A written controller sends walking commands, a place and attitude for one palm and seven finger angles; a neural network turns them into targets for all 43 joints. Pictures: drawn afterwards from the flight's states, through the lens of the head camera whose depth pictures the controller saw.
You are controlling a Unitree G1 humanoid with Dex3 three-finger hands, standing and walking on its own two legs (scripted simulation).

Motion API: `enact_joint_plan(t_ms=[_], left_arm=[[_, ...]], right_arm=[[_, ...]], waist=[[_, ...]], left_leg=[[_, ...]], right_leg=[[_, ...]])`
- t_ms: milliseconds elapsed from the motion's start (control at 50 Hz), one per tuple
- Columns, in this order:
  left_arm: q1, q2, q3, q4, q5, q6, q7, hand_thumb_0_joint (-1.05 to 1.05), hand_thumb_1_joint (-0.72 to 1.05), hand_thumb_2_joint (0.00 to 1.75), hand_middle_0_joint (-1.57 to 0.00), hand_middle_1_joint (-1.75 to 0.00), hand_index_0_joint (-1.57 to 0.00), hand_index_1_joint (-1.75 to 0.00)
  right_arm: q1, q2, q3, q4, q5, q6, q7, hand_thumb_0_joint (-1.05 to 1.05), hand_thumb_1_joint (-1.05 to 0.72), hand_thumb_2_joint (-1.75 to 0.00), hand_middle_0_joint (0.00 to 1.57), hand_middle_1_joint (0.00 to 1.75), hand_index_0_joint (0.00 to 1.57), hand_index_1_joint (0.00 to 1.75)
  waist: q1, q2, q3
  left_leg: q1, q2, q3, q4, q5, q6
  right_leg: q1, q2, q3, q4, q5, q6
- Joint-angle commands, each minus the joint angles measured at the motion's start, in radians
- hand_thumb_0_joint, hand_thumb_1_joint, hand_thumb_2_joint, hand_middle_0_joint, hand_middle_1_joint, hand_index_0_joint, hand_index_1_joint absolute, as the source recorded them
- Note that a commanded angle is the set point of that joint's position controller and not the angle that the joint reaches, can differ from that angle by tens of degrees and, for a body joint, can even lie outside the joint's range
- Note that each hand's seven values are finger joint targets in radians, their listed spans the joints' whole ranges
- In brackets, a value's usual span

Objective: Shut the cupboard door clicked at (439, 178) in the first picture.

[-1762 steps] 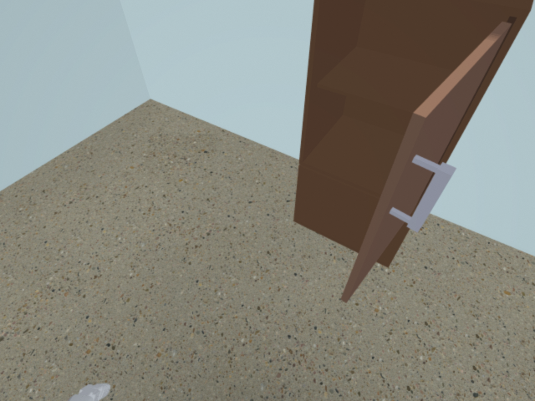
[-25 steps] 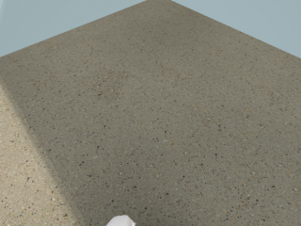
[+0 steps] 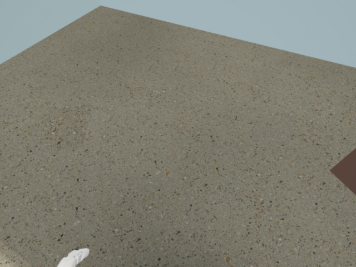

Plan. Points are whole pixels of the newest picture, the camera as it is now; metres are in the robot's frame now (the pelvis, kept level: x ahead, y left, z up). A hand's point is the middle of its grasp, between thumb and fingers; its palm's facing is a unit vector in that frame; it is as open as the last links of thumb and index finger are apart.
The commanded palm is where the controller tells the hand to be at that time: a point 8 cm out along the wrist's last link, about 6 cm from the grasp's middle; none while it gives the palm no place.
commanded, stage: turn to face it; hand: left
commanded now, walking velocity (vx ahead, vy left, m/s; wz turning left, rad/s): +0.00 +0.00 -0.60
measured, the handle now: out of the picture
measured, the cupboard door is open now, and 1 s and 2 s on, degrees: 55 55 55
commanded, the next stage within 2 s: take the last steps up to it in 1.64 s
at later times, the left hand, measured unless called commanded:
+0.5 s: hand (105, 261) +0.15 +0.20 -0.17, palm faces -0.24 -0.95 -0.19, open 7.4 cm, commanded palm none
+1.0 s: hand (137, 242) +0.20 +0.13 -0.16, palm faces -0.54 -0.81 -0.24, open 7.4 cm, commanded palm none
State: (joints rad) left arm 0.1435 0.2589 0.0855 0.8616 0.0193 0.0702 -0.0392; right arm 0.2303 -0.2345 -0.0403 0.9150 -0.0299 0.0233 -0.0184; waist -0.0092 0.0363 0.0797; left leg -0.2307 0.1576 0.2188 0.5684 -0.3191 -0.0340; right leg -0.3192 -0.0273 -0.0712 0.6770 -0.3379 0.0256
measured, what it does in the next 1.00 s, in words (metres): steps on the spot, turning right: right foot, then left foot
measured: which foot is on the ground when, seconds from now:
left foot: down 0.00-0.02, up 0.04-0.36, down 0.38-0.74, up 0.76-1.00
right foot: up 0.00-0.00, down 0.02-0.38, up 0.40-0.72, down 0.74-1.00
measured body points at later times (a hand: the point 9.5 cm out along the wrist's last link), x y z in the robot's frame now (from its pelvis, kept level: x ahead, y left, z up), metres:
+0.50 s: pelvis +0.01 +0.02 +0.00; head +0.06 +0.04 +0.45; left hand +0.17 +0.25 -0.15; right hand +0.03 -0.24 -0.12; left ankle +0.05 +0.13 -0.73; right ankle -0.04 -0.10 -0.66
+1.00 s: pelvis +0.01 +0.01 +0.00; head +0.05 -0.02 +0.45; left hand +0.23 +0.17 -0.14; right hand -0.06 -0.26 -0.14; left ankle +0.10 +0.11 -0.69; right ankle -0.05 -0.10 -0.73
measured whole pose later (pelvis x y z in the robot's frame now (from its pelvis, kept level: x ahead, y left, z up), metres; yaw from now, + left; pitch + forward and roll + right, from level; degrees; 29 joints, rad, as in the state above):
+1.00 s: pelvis +0.01 +0.01 +0.00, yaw -35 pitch +1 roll +0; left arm 0.18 0.22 0.05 0.88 0.02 0.05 -0.01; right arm 0.17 -0.26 -0.05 0.88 -0.01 0.06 -0.02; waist 0.00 0.00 0.07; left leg -0.45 0.05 0.05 0.87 -0.41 -0.09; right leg -0.29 0.01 0.07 0.53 -0.26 0.00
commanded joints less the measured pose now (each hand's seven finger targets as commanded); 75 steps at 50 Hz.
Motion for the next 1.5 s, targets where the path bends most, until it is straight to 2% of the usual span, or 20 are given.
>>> enact_joint_plan(t_ms=[0,60,140,300,320,360,440,580,680,720,740,840,1000,1020,1060,1140,1380,1400,1440,1480], left_arm=[[0.182,0.259,0.049,-0.024,0.013,-0.054,0.026,0.00,0.90,0.90,-0.20,-0.30,-0.20,-0.30],[0.098,0.200,0.042,-0.046,0.001,-0.045,0.056,0.00,0.90,0.90,-0.20,-0.30,-0.20,-0.30],[0.021,0.166,0.028,-0.074,0.006,-0.048,0.053,0.00,0.90,0.90,-0.20,-0.30,-0.20,-0.30],[0.008,0.178,0.038,-0.070,0.005,-0.034,0.043,0.00,0.90,0.90,-0.20,-0.30,-0.20,-0.30],[-0.009,0.158,0.032,-0.074,-0.002,-0.029,0.041,0.00,0.90,0.90,-0.20,-0.30,-0.20,-0.30],[0.034,0.066,0.013,-0.108,-0.012,-0.023,0.027,0.00,0.90,0.90,-0.20,-0.30,-0.20,-0.30],[0.017,0.086,0.031,-0.069,0.006,-0.014,0.000,0.00,0.90,0.90,-0.20,-0.30,-0.20,-0.30],[-0.036,0.037,0.009,-0.081,0.000,-0.011,-0.005,0.00,0.90,0.90,-0.20,-0.30,-0.20,-0.30],[0.078,0.080,0.019,-0.053,0.003,-0.028,0.001,0.00,0.90,0.90,-0.20,-0.30,-0.20,-0.30],[0.168,0.255,0.047,-0.022,0.012,-0.050,0.025,0.00,0.90,0.90,-0.20,-0.30,-0.20,-0.30],[0.206,0.272,0.047,-0.017,-0.001,-0.044,0.035,0.00,0.90,0.90,-0.20,-0.30,-0.20,-0.30],[0.015,0.167,0.029,-0.063,0.005,-0.046,0.053,0.00,0.90,0.90,-0.20,-0.30,-0.20,-0.30],[0.000,0.191,0.035,-0.060,0.006,-0.034,0.040,0.00,0.90,0.90,-0.20,-0.30,-0.20,-0.30],[-0.021,0.171,0.031,-0.064,0.000,-0.030,0.039,0.00,0.90,0.90,-0.20,-0.30,-0.20,-0.30],[0.036,0.070,0.010,-0.096,-0.014,-0.021,0.025,0.00,0.90,0.90,-0.20,-0.30,-0.20,-0.30],[0.018,0.094,0.028,-0.059,0.006,-0.016,0.001,0.00,0.90,0.90,-0.20,-0.30,-0.20,-0.30],[0.037,0.047,0.004,-0.038,0.001,-0.027,0.008,0.00,0.90,0.90,-0.20,-0.30,-0.20,-0.30],[0.096,0.085,0.012,-0.019,0.005,-0.035,0.014,0.00,0.90,0.90,-0.20,-0.30,-0.20,-0.30],[0.172,0.240,0.033,0.010,0.008,-0.053,0.037,0.00,0.90,0.90,-0.20,-0.30,-0.20,-0.30],[0.127,0.204,0.033,0.011,0.006,-0.054,0.056,0.00,0.90,0.90,-0.20,-0.30,-0.20,-0.30]], right_arm=[[-0.059,-0.092,-0.031,-0.130,0.017,-0.015,0.006,0.00,-0.90,-0.90,0.20,0.30,0.20,0.30],[-0.094,-0.127,-0.031,-0.120,0.017,0.003,-0.016,0.00,-0.90,-0.90,0.20,0.30,0.20,0.30],[-0.045,-0.097,-0.028,-0.089,0.016,0.009,-0.001,0.00,-0.90,-0.90,0.20,0.30,0.20,0.30],[0.010,-0.091,-0.026,-0.093,0.026,-0.013,-0.009,0.00,-0.90,-0.90,0.20,0.30,0.20,0.30],[0.059,-0.112,-0.028,-0.078,0.024,-0.022,-0.013,0.00,-0.90,-0.90,0.20,0.30,0.20,0.30],[0.085,-0.270,-0.053,-0.096,0.001,-0.030,-0.021,0.00,-0.90,-0.90,0.20,0.30,0.20,0.30],[-0.048,-0.188,-0.031,-0.127,-0.005,-0.034,-0.028,0.00,-0.90,-0.90,0.20,0.30,0.20,0.30],[0.044,-0.196,-0.050,-0.068,-0.003,-0.024,-0.018,0.00,-0.90,-0.90,0.20,0.30,0.20,0.30],[-0.013,-0.217,-0.063,-0.071,0.006,-0.015,-0.005,0.00,-0.90,-0.90,0.20,0.30,0.20,0.30],[-0.067,-0.095,-0.034,-0.138,0.017,-0.010,0.006,0.00,-0.90,-0.90,0.20,0.30,0.20,0.30],[-0.096,-0.117,-0.026,-0.156,0.014,0.005,-0.004,0.00,-0.90,-0.90,0.20,0.30,0.20,0.30],[-0.055,-0.107,-0.027,-0.096,0.016,0.007,-0.003,0.00,-0.90,-0.90,0.20,0.30,0.20,0.30],[0.004,-0.097,-0.026,-0.100,0.024,-0.008,-0.006,0.00,-0.90,-0.90,0.20,0.30,0.20,0.30],[0.059,-0.110,-0.027,-0.079,0.024,-0.018,-0.009,0.00,-0.90,-0.90,0.20,0.30,0.20,0.30],[0.093,-0.276,-0.052,-0.091,0.001,-0.030,-0.018,0.00,-0.90,-0.90,0.20,0.30,0.20,0.30],[-0.032,-0.194,-0.029,-0.120,-0.004,-0.038,-0.026,0.00,-0.90,-0.90,0.20,0.30,0.20,0.30],[0.035,-0.208,-0.055,-0.032,0.003,-0.019,-0.009,0.00,-0.90,-0.90,0.20,0.30,0.20,0.30],[0.021,-0.195,-0.055,-0.036,0.011,-0.017,-0.004,0.00,-0.90,-0.90,0.20,0.30,0.20,0.30],[-0.029,-0.086,-0.026,-0.096,0.015,-0.005,0.002,0.00,-0.90,-0.90,0.20,0.30,0.20,0.30],[-0.049,-0.090,-0.026,-0.075,0.017,0.011,-0.013,0.00,-0.90,-0.90,0.20,0.30,0.20,0.30]], waist=[[0.090,-0.344,-0.146],[0.059,-0.288,-0.129],[0.010,-0.181,-0.137],[-0.012,-0.200,-0.143],[-0.037,-0.153,-0.160],[-0.034,0.297,-0.156],[0.016,0.141,-0.073],[-0.033,0.171,-0.115],[0.034,0.125,-0.142],[0.088,-0.363,-0.127],[0.111,-0.256,-0.125],[0.009,-0.196,-0.148],[-0.015,-0.210,-0.115],[-0.043,-0.171,-0.134],[-0.034,0.307,-0.157],[0.014,0.126,-0.082],[0.005,0.153,-0.137],[0.035,0.076,-0.156],[0.082,-0.309,-0.132],[0.057,-0.325,-0.119]], left_leg=[[-0.375,-0.071,-0.020,0.409,-0.311,-0.045],[-0.449,-0.041,-0.236,0.629,-0.196,-0.046],[-0.288,-0.067,-0.194,0.472,-0.084,-0.061],[-0.047,-0.134,-0.183,0.001,0.015,-0.038],[0.078,-0.111,-0.188,-0.136,0.097,-0.028],[0.183,0.299,-0.586,-0.313,0.187,0.149],[0.032,0.205,-0.346,-0.270,0.303,0.163],[0.127,0.204,-0.164,-0.181,0.499,0.156],[0.003,0.175,-0.088,0.000,0.336,0.068],[-0.381,-0.062,-0.024,0.397,-0.321,-0.045],[-0.385,-0.058,-0.156,0.527,-0.329,-0.040],[-0.310,-0.054,-0.196,0.500,-0.101,-0.060],[-0.063,-0.130,-0.171,0.038,-0.006,-0.040],[0.056,-0.118,-0.176,-0.112,0.085,-0.034],[0.180,0.280,-0.578,-0.318,0.130,0.125],[0.034,0.207,-0.351,-0.277,0.293,0.153],[0.052,0.187,-0.127,-0.088,0.411,0.104],[-0.015,0.149,-0.095,0.001,0.315,0.057],[-0.349,-0.072,-0.062,0.394,-0.318,-0.037],[-0.416,-0.063,-0.206,0.568,-0.256,-0.032]], right_leg=[[0.387,-0.350,0.448,-0.329,0.677,-0.186],[0.298,-0.289,0.410,-0.308,0.593,-0.249],[0.173,-0.204,0.293,-0.305,0.510,-0.207],[0.056,-0.149,0.421,-0.239,0.384,-0.164],[-0.018,-0.106,0.380,-0.188,0.316,-0.116],[-0.262,0.098,0.119,0.200,-0.266,-0.005],[-0.254,0.002,0.098,0.511,-0.140,0.019],[-0.113,0.011,-0.007,0.190,-0.110,0.015],[0.163,0.018,-0.025,-0.202,0.132,-0.028],[0.346,-0.343,0.455,-0.351,0.568,-0.188],[0.273,-0.392,0.478,-0.339,0.629,-0.254],[0.183,-0.211,0.294,-0.294,0.516,-0.211],[0.023,-0.161,0.409,-0.263,0.322,-0.170],[-0.039,-0.122,0.383,-0.209,0.273,-0.125],[-0.269,0.097,0.128,0.178,-0.243,-0.007],[-0.262,0.003,0.107,0.526,-0.129,0.017],[0.097,0.030,-0.032,-0.146,0.074,-0.021],[0.213,-0.009,0.021,-0.271,0.188,-0.039],[0.315,-0.377,0.425,-0.357,0.625,-0.212],[0.255,-0.320,0.417,-0.348,0.555,-0.254]])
